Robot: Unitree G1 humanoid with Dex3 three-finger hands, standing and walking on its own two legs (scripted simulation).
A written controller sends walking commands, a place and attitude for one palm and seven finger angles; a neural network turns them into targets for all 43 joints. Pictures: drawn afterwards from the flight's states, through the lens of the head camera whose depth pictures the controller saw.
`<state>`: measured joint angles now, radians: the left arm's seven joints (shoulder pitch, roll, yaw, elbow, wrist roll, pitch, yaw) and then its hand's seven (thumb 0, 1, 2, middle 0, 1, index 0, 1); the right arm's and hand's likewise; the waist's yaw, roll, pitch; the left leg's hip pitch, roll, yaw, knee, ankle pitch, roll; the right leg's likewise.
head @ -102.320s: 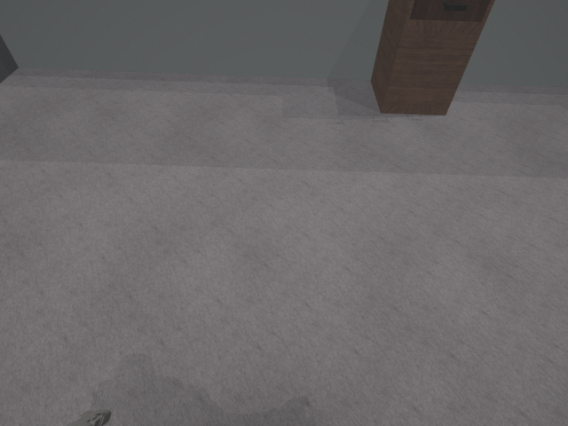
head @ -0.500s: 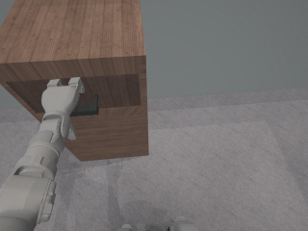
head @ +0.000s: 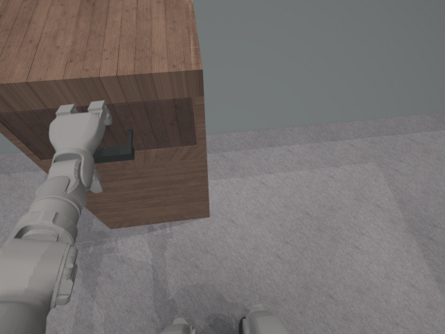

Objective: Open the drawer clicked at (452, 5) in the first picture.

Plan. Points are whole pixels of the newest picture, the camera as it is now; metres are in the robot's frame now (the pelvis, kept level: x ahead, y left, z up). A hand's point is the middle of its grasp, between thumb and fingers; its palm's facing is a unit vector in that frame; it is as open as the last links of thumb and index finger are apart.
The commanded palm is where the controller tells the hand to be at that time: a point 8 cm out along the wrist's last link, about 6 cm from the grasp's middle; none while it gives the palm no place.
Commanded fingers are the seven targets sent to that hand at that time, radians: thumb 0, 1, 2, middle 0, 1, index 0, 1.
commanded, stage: re-aim the fingers above the handle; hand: left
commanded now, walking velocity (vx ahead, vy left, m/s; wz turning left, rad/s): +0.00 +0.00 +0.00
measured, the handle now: (109, 145) +0.52 +0.23 -0.05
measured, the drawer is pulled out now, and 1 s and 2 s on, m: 0.00 0.00 0.00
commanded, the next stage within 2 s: lower the fingers behind the handle in 1.02 s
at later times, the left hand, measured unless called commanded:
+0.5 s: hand (93, 148) +0.47 +0.23 +0.00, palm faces -0.07 -0.03 -1.00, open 13.8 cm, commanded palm +0.45 +0.23 +0.06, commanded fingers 0.00 -0.50 0.30 -0.30 -1.20 -0.30 -1.20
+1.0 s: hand (94, 147) +0.47 +0.23 +0.01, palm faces -0.05 -0.03 -1.00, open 13.8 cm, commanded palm +0.45 +0.23 +0.06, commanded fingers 0.00 -0.50 0.30 -0.30 -1.20 -0.30 -1.20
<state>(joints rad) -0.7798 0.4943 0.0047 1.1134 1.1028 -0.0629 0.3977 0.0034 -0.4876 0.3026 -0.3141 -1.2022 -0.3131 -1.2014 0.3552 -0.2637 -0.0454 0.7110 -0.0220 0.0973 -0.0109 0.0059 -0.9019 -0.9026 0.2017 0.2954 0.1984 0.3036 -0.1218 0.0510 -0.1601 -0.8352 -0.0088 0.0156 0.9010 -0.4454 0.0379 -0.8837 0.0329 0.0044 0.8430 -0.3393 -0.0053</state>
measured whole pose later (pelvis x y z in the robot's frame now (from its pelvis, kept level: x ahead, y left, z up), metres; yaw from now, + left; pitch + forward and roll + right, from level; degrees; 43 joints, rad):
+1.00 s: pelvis +0.01 +0.00 +0.01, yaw +0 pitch +21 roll -1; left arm -0.74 0.46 -0.01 1.07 1.10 -0.06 0.40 0.00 -0.49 0.30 -0.31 -1.20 -0.31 -1.20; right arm 0.33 -0.26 -0.05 0.71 -0.02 0.11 -0.01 0.01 -0.90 -0.90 0.20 0.30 0.20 0.30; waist -0.11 0.05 -0.16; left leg -0.79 -0.01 0.01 0.87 -0.45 0.03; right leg -0.84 0.03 0.00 0.82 -0.35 -0.01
